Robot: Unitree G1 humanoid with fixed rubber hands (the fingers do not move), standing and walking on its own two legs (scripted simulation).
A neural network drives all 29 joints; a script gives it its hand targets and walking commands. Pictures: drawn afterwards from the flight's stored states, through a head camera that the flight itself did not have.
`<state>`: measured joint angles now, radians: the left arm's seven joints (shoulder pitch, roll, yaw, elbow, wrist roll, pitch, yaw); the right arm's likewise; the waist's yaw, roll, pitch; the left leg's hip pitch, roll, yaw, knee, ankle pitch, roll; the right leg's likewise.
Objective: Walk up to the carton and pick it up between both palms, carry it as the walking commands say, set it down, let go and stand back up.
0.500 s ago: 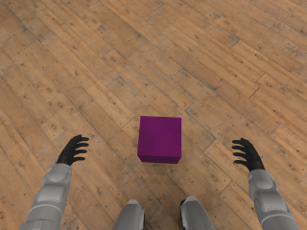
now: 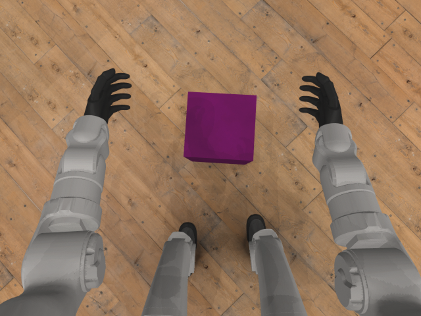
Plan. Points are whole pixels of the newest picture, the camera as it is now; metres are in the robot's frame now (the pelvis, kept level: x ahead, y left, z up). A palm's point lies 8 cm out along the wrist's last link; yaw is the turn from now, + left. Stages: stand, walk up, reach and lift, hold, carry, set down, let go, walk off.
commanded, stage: reach and lift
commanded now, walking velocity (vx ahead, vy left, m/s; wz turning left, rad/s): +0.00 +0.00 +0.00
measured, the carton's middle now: (220, 132) +0.50 +0.01 -0.56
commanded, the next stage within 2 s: none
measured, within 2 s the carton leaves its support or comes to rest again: neither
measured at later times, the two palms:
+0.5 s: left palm (118, 84) +0.52 +0.22 -0.15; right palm (308, 90) +0.51 -0.16 -0.16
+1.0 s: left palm (144, 117) +0.49 +0.21 -0.32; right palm (287, 118) +0.50 -0.16 -0.33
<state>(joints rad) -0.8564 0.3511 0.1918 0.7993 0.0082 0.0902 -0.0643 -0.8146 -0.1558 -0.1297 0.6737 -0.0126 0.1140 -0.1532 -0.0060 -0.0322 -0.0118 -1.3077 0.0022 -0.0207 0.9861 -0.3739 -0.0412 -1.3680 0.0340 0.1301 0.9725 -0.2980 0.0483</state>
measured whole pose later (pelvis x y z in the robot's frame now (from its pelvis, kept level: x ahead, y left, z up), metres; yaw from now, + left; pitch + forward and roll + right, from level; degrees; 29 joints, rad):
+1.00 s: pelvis -0.08 -0.01 -0.16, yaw +4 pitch +42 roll +4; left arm -1.48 0.40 0.28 0.85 0.02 0.16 0.01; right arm -1.45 -0.25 -0.32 0.78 -0.06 0.16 -0.19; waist -0.03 -0.03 0.37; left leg -1.89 -0.05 -0.04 1.65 -0.49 -0.07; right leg -1.95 0.05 0.13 1.65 -0.42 0.07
